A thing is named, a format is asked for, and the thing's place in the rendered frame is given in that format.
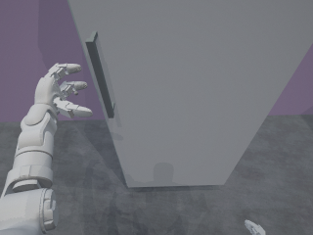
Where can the robot left upper arm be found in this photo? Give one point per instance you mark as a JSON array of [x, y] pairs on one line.
[[32, 212]]

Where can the robot left hand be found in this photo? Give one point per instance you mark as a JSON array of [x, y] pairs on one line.
[[48, 91]]

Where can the robot right hand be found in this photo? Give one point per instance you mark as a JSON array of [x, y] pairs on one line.
[[254, 228]]

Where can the handle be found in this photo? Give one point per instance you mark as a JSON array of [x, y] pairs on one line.
[[98, 70]]

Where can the fridge door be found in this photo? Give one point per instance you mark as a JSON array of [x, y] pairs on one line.
[[191, 80]]

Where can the robot left forearm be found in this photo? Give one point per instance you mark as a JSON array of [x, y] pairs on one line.
[[32, 168]]

